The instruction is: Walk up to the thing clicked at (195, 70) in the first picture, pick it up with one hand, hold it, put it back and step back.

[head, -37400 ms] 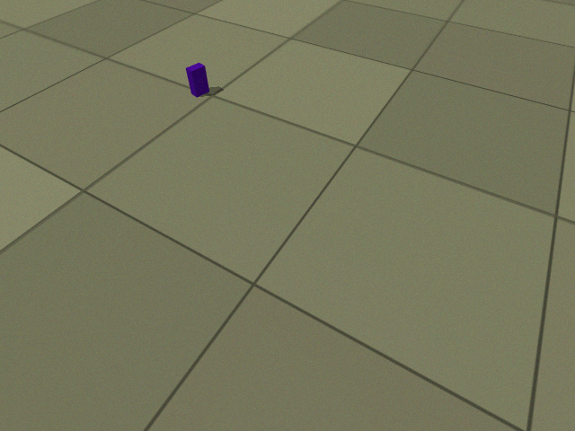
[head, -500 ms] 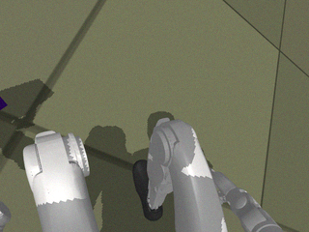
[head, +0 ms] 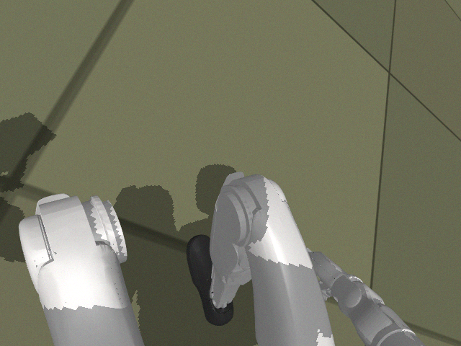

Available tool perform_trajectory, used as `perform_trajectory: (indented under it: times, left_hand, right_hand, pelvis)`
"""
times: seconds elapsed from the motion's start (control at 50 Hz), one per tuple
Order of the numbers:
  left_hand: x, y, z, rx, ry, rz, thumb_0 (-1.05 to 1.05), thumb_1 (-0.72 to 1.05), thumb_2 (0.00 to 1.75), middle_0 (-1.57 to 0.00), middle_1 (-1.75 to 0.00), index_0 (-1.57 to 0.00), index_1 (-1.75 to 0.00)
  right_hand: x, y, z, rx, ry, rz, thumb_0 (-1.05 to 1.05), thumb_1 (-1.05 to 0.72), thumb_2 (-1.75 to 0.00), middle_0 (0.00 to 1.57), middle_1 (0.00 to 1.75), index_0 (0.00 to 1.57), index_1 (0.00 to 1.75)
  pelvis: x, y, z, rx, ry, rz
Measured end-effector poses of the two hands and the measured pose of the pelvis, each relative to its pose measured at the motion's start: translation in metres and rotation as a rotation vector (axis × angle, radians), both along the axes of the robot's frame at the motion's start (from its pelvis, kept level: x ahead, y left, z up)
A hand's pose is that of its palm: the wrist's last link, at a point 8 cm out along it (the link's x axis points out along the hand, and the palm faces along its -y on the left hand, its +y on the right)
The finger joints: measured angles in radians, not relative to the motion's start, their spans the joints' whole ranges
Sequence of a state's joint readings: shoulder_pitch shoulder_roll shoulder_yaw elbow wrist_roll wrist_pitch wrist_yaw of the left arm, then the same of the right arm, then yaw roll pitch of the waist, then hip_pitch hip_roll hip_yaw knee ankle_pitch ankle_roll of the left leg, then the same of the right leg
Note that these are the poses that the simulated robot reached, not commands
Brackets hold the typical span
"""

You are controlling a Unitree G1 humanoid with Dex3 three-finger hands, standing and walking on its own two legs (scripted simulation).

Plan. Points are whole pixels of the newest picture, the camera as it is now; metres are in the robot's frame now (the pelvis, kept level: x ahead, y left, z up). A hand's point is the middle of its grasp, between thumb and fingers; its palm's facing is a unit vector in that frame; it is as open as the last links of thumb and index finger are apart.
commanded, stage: lower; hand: left
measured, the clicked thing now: out of the picture +0.41 +0.36 -0.18
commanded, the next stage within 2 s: loosen in 0.50 s
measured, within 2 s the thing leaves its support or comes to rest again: rests again in 0.36 s
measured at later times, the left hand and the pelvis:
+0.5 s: hand out of the picture +0.39 +0.37 -0.17, palm faces +0.64 -0.77 +0.00, open 10.2 cm; pelvis +0.00 +0.00 +0.00, yaw -1 degrees
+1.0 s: hand out of the picture +0.39 +0.38 -0.17, palm faces +0.64 -0.76 +0.01, open 11.3 cm; pelvis +0.00 +0.01 +0.00, yaw -1 degrees
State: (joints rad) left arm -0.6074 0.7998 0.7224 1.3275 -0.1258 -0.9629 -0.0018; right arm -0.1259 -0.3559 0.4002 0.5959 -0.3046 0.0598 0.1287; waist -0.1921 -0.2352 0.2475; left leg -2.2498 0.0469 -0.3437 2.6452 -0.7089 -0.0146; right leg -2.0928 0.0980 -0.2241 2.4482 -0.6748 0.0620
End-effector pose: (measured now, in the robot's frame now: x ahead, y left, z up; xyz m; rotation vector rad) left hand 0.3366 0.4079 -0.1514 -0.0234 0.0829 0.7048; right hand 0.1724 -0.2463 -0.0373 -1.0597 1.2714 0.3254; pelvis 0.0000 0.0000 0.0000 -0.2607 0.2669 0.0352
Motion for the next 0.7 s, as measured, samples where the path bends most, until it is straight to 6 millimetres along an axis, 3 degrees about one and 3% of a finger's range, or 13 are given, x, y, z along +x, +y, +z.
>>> perform_trajectory:
  times: [0.7]
  left_hand:
    - [0.007, -0.004, -0.013, -0.003, -0.010, -0.015, -0.01, -0.43, 1.01, -0.78, -0.95, -0.80, -0.94]
  right_hand:
    - [0.000, 0.010, 0.009, -0.036, -0.001, 0.072, 0.00, -0.89, -0.89, 0.21, 0.30, 0.20, 0.30]
  pelvis:
    - [-0.005, 0.004, -0.003, -0.027, -0.045, -0.015]
